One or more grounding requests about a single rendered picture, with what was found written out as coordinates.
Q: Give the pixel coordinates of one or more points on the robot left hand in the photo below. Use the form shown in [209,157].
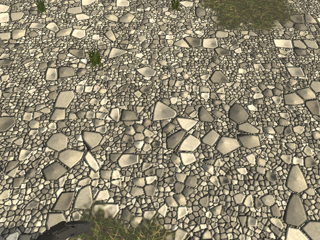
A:
[64,230]

